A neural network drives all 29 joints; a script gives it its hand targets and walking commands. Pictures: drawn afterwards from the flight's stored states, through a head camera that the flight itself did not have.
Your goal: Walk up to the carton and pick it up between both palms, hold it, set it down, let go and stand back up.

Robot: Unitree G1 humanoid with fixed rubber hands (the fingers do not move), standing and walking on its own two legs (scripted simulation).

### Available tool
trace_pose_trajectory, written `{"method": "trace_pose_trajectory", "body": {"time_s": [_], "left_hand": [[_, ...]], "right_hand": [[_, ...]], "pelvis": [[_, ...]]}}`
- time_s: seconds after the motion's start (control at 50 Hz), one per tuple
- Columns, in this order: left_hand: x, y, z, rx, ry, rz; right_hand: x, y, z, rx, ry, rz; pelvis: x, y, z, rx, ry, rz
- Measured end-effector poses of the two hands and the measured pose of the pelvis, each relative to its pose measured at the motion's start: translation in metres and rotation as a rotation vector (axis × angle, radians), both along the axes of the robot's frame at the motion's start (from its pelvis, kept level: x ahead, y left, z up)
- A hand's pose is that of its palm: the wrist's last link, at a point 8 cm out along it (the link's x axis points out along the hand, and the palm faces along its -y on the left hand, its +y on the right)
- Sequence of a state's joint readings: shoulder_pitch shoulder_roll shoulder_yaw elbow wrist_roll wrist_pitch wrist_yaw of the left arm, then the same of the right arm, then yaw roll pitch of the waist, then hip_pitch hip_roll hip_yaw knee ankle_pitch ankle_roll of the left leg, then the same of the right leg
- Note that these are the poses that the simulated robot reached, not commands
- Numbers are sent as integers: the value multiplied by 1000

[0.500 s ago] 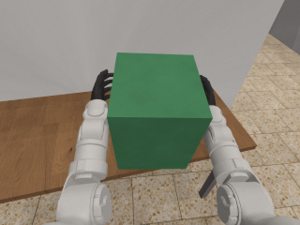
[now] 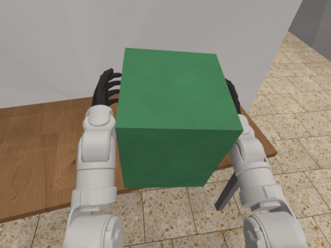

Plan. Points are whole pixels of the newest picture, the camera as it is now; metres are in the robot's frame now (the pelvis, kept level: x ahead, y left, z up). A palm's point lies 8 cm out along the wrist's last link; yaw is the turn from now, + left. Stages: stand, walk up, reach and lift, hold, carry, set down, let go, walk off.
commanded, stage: reach and lift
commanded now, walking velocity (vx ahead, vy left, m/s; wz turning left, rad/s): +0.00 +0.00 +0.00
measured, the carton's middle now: (168, 124) +0.35 -0.02 +0.14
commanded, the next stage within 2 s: hold in 0.90 s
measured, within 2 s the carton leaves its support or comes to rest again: neither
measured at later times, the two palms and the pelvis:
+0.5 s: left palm (98, 100) +0.38 +0.12 +0.20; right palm (231, 105) +0.36 -0.17 +0.18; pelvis -0.01 +0.00 +0.00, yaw +0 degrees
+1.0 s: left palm (92, 96) +0.37 +0.13 +0.21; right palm (230, 99) +0.36 -0.16 +0.20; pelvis -0.01 +0.00 +0.00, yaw +0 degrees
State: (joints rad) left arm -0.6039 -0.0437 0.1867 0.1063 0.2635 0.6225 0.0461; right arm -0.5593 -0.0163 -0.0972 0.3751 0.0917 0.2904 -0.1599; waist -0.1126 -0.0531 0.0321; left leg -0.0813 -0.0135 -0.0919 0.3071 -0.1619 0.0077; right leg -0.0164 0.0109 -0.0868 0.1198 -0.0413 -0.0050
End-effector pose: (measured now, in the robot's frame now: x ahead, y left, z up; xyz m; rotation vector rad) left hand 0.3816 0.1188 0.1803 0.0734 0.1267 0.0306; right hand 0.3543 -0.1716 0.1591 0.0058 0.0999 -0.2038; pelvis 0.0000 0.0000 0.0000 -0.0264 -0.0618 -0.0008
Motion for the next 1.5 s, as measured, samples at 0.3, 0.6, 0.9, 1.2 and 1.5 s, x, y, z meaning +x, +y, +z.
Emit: {"method": "trace_pose_trajectory", "body": {"time_s": [0.3, 0.6, 0.9, 1.2, 1.5], "left_hand": [[-5, 0, 14, -12, 6, 1], [-5, 7, 18, -27, 13, 11], [-10, 12, 29, -36, -1, 22], [-19, 16, 38, -58, -5, 35], [-25, 22, 48, -75, -18, 52]], "right_hand": [[-4, -1, 15, 20, 2, 0], [2, 5, 22, 22, 8, 14], [1, 10, 36, 23, -7, 26], [-1, 14, 46, 33, -12, 46], [-1, 18, 59, 39, -23, 64]], "pelvis": [[-7, -3, 0, 3, -16, -6], [-9, -5, -1, 4, -7, 3], [-8, -2, 0, 3, -15, -1], [-9, -4, -1, 3, -30, -1], [-10, -7, -1, 3, -29, 2]]}}
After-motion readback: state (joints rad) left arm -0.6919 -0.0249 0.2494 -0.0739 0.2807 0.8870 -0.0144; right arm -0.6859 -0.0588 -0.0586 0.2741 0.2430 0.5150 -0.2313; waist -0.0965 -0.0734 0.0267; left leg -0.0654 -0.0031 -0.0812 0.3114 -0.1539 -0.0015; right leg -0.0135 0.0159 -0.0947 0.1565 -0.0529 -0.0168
